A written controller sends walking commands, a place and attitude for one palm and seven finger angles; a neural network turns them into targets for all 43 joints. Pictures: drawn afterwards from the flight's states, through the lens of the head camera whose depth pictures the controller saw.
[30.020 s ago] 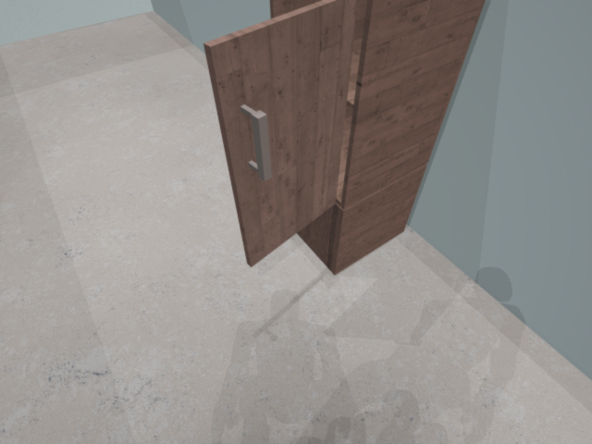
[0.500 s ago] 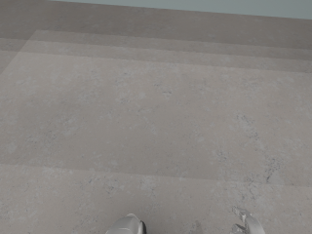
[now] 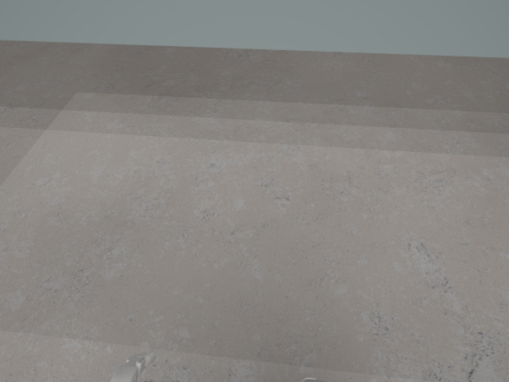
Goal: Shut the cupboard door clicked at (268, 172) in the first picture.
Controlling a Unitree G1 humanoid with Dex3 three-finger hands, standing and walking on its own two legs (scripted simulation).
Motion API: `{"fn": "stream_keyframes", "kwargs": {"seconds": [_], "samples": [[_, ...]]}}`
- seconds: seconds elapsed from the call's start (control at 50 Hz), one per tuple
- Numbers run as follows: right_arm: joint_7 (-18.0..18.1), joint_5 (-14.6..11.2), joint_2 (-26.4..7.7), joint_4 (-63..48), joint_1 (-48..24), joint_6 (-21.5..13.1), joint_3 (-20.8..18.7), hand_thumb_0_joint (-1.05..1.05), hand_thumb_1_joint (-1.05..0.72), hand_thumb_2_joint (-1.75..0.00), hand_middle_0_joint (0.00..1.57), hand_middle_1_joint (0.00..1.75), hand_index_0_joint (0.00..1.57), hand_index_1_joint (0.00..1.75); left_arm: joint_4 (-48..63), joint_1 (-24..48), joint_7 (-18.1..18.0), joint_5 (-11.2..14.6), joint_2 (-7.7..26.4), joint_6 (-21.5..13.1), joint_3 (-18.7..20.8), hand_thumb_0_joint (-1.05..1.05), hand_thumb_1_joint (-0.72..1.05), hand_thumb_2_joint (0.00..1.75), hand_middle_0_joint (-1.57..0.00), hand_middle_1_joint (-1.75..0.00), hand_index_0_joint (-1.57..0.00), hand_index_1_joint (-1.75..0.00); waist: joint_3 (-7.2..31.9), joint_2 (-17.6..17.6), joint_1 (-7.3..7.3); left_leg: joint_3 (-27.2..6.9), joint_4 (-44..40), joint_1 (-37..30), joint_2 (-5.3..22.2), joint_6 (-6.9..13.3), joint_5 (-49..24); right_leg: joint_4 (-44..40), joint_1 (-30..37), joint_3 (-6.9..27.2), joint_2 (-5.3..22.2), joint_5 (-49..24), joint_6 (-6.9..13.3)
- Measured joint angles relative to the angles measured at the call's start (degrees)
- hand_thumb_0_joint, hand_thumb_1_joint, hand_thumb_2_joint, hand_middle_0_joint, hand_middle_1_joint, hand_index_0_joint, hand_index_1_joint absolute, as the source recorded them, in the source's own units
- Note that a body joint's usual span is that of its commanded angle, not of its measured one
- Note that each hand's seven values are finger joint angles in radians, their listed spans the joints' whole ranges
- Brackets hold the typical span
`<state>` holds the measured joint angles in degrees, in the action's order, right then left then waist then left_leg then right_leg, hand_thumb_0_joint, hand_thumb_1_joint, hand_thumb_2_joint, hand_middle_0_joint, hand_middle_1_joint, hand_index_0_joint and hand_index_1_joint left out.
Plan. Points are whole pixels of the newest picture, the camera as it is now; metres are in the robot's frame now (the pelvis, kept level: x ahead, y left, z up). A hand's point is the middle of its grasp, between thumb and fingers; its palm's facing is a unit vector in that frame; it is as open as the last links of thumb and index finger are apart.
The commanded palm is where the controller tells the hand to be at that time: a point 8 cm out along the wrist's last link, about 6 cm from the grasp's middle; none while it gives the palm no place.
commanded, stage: turn to face it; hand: left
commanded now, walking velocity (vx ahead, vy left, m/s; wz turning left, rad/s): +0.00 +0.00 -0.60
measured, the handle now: out of the picture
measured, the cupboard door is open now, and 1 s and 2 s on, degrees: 61 61 61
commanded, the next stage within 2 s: none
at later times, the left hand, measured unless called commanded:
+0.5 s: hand out of the picture +0.13 +0.23 -0.17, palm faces -0.13 -0.97 -0.19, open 7.3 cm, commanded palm none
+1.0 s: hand (204, 304) +0.28 +0.12 -0.14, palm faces -0.55 -0.79 -0.27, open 7.4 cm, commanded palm none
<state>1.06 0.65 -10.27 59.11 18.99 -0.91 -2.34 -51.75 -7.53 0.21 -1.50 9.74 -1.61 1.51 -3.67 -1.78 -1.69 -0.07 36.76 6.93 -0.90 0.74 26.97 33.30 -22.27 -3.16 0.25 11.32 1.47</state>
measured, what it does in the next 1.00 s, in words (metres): steps on the spot, turning right: left foot, then right foot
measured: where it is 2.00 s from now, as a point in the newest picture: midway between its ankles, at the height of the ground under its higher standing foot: outside the picture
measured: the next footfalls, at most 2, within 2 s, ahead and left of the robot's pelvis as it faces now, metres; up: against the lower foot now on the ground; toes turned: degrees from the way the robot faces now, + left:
left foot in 0.44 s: +0.12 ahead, +0.14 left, +0.00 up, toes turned -12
right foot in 0.90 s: +0.04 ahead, -0.11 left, +0.00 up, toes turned -36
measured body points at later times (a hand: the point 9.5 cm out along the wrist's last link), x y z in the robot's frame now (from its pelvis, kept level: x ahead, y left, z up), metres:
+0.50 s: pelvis +0.06 +0.04 +0.01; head +0.10 +0.06 +0.46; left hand +0.14 +0.28 -0.15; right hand +0.13 -0.23 -0.11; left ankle +0.08 +0.14 -0.73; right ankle +0.06 -0.09 -0.70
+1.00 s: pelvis +0.06 +0.02 +0.00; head +0.09 -0.02 +0.45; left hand +0.31 +0.16 -0.12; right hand -0.07 -0.23 -0.15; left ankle +0.08 +0.15 -0.66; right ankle +0.01 -0.08 -0.72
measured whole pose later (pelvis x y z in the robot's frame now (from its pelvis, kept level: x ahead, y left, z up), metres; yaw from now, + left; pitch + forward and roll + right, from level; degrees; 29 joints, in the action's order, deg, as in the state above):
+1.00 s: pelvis +0.06 +0.02 +0.00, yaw -34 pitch +0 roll -1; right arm 1.3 0.4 -15.6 54.2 13.8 4.3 -3.8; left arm -49.2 -7.4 0.6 -1.0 12.8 1.7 2.9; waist -6.1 -3.2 -1.9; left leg 4.9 63.4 23.5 6.3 -3.8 30.2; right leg 34.9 -16.8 -2.9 -0.3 18.0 1.1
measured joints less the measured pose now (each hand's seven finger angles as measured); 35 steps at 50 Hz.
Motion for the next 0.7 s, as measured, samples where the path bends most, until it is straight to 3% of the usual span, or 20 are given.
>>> {"fn": "stream_keyframes", "kwargs": {"seconds": [0.04, 0.08, 0.16, 0.28, 0.4, 0.42, 0.46, 0.5, 0.58, 0.64, 0.7], "samples": [[0.4, -0.3, -0.2, -0.1, -1.6, 0.7, -0.1, 0.01, -0.91, -0.9, 0.2, 0.3, 0.2, 0.3, -0.9, -0.9, -0.1, 0.2, -1.0, -0.2, -0.5, 0.01, 0.91, 0.9, -0.2, -0.3, -0.2, -0.3, -1.2, -0.6, -0.25, 0.3, 12.3, 5.0, 0.0, -0.8, 4.5, -0.1, 1.1, 0.1, -0.7, 0.7, 1.1], [0.5, -0.4, 0.0, -0.5, -3.3, 1.4, 0.0, 0.01, -0.91, -0.9, 0.2, 0.3, 0.2, 0.3, -1.7, -2.0, -0.4, 0.4, -1.6, 0.4, -0.5, 0.01, 0.91, 0.9, -0.2, -0.3, -0.2, -0.3, -1.9, 0.2, 0.11, 1.0, 20.3, 9.8, 0.2, -1.7, 4.2, -2.8, 2.7, 0.8, -1.0, -0.3, 1.6], [0.2, -0.2, 0.2, -2.3, -6.3, 2.5, -0.1, 0.01, -0.91, -0.9, 0.2, 0.3, 0.19, 0.3, -2.3, -3.6, -1.4, 0.7, -0.7, 1.4, 1.4, -0.01, 0.95, 0.9, -0.2, -0.3, -0.21, -0.3, -1.9, 1.3, 1.09, 0.8, 24.1, 17.4, 2.0, -3.1, -1.5, -8.3, 4.4, 2.0, -1.9, -2.9, 1.9], [0.1, 0.0, -0.6, -4.8, -10.5, 3.5, -0.6, 0.01, -0.91, -0.9, 0.2, 0.3, 0.19, 0.3, -3.3, -6.1, -0.9, 0.2, 0.5, 2.6, 2.1, 0.0, 0.93, 0.9, -0.2, -0.3, -0.2, -0.3, -1.0, 1.3, 2.68, -1.1, 17.9, 19.9, 3.3, -4.3, -4.6, -9.8, 4.5, 5.1, -3.5, -3.3, 1.4], [0.4, -0.7, -0.7, -7.0, -13.1, 2.8, -0.4, 0.01, -0.91, -0.9, 0.2, 0.3, 0.19, 0.3, -3.3, -7.7, -0.5, 0.0, 1.6, 3.8, 2.8, 0.01, 0.92, 0.9, -0.2, -0.3, -0.2, -0.3, 0.2, 3.1, 4.21, -1.5, 3.5, 14.3, 1.6, -4.0, -5.2, -7.2, 3.4, 9.5, -4.3, -1.9, -0.5], [0.4, -0.8, -0.7, -7.4, -13.1, 2.4, -0.2, 0.01, -0.91, -0.9, 0.2, 0.3, 0.19, 0.3, -3.2, -7.8, -0.5, 0.1, 1.8, 4.1, 2.9, 0.01, 0.91, 0.9, -0.2, -0.3, -0.2, -0.3, 0.6, 3.3, 4.18, -1.2, -0.9, 12.2, 1.5, -3.9, -7.4, -5.9, 2.9, 10.2, -4.5, -1.3, -1.0], [0.6, -0.5, -0.5, -8.2, -12.8, 1.6, 0.1, 0.01, -0.91, -0.9, 0.2, 0.3, 0.19, 0.3, -3.1, -7.7, -0.2, 0.7, 2.6, 4.9, 3.1, 0.01, 0.91, 0.9, -0.2, -0.3, -0.2, -0.3, 1.1, 3.9, 3.75, -0.3, -5.1, 10.2, 1.6, -1.3, -10.7, -0.7, 0.9, 10.8, -4.8, 4.1, -1.7], [0.6, 0.1, 0.0, -8.6, -12.3, 1.6, 0.8, 0.01, -0.91, -0.9, 0.2, 0.3, 0.2, 0.3, -2.8, -6.9, 0.1, 0.6, 3.6, 5.7, 3.4, 0.01, 0.91, 0.9, -0.2, -0.3, -0.2, -0.3, 0.8, 4.8, 4.0, 1.4, -4.9, 8.9, 2.0, 0.2, -10.1, 9.5, -2.1, 8.5, -4.4, 12.7, -2.4], [0.8, 0.6, 0.6, -9.0, -10.6, 2.0, 1.7, 0.01, -0.91, -0.9, 0.2, 0.3, 0.2, 0.3, -1.5, -5.6, 1.2, 0.1, 5.5, 6.1, 4.3, 0.01, 0.91, 0.9, -0.2, -0.3, -0.2, -0.3, 0.5, 5.0, 4.02, 4.2, -8.3, 5.5, 4.0, 0.6, -10.4, 26.7, -6.8, 4.1, -2.6, 14.1, -4.3], [0.9, 0.6, 0.6, -8.9, -9.6, 2.0, 1.7, 0.01, -0.91, -0.9, 0.2, 0.3, 0.2, 0.3, -0.5, -4.8, 1.6, 0.2, 6.4, 6.3, 4.5, 0.01, 0.91, 0.9, -0.2, -0.3, -0.2, -0.3, 0.2, 4.6, 3.9, 6.5, -9.7, 3.9, 5.2, 0.6, -10.6, 30.4, -7.3, 2.8, -0.6, 12.2, -5.2], [0.8, 0.6, 0.3, -8.5, -8.6, 1.8, 1.3, 0.01, -0.91, -0.9, 0.2, 0.3, 0.2, 0.3, -0.1, -3.9, 1.7, 0.2, 6.7, 6.7, 4.5, 0.01, 0.91, 0.9, -0.2, -0.3, -0.2, -0.3, -0.1, 4.1, 3.32, 9.0, -9.8, 3.0, 6.3, 0.4, -10.0, 27.9, -6.1, 2.1, 1.1, 11.4, -5.5]]}}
